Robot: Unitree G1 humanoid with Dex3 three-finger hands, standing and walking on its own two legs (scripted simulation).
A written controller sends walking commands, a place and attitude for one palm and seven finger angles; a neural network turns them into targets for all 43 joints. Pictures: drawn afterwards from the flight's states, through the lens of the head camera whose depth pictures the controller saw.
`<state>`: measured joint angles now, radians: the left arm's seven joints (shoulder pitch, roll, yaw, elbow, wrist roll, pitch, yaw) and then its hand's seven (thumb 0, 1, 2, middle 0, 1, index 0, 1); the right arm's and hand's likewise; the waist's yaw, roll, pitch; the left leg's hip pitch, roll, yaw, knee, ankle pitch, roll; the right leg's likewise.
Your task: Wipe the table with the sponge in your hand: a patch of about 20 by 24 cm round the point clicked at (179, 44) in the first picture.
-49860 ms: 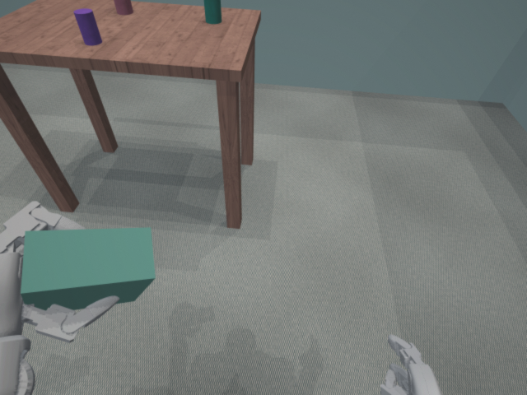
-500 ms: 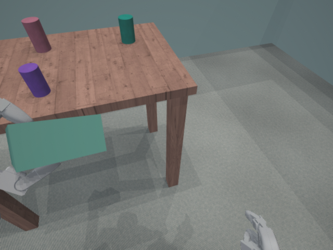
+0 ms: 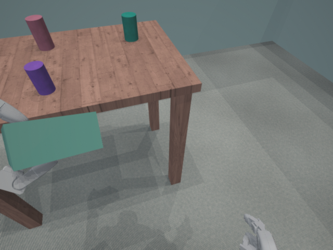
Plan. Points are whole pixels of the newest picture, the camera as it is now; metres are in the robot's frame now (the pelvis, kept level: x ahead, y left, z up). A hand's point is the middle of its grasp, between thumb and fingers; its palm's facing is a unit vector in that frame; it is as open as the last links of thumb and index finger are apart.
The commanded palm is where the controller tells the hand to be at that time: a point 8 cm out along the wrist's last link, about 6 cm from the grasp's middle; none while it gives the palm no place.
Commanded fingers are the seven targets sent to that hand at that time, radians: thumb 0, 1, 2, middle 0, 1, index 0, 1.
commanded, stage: stand and wait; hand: left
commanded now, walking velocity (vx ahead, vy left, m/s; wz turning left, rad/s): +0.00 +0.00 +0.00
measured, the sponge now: (63, 136) +0.25 +0.20 +0.21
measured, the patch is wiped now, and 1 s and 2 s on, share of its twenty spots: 1.00 1.00 1.00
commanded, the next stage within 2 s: none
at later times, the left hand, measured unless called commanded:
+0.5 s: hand (31, 133) +0.23 +0.22 +0.24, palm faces +0.48 -0.78 -0.40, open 9.9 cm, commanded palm +0.17 +0.27 +0.26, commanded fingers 0.00 0.10 1.30 -1.20 -1.60 -1.20 -1.60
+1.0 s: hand (32, 133) +0.24 +0.23 +0.24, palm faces +0.48 -0.78 -0.39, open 9.9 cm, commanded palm +0.18 +0.27 +0.26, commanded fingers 0.00 0.10 1.30 -1.20 -1.60 -1.20 -1.60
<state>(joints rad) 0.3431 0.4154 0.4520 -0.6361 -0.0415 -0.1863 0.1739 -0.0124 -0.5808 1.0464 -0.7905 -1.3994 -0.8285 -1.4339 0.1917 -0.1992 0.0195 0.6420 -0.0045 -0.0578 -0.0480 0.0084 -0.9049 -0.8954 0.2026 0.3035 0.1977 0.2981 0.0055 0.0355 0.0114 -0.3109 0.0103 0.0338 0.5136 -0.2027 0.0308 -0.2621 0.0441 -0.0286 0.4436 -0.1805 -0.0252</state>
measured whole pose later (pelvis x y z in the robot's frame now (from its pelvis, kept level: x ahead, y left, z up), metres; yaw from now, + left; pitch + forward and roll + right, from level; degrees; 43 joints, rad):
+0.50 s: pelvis +0.01 -0.01 +0.00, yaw +0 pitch +0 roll -1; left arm 0.36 0.42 0.44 -0.62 -0.05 -0.17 0.17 -0.01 -0.58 1.04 -0.79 -1.40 -0.83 -1.43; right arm 0.18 -0.21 0.01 0.61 0.00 -0.05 -0.05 0.01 -0.91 -0.90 0.20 0.30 0.20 0.30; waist 0.01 0.04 0.01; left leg -0.30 0.03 0.03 0.51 -0.22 0.01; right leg -0.25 0.06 -0.03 0.44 -0.20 -0.04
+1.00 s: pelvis +0.01 -0.01 +0.00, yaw +0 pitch +0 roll -1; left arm 0.37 0.41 0.44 -0.60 -0.05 -0.16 0.17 -0.01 -0.58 1.04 -0.79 -1.40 -0.83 -1.43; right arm 0.18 -0.21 0.01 0.61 0.00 -0.04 -0.05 0.01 -0.91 -0.90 0.20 0.30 0.20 0.30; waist 0.01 0.05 0.00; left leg -0.29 0.02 0.03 0.50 -0.22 0.02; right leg -0.24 0.06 -0.03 0.43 -0.20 -0.04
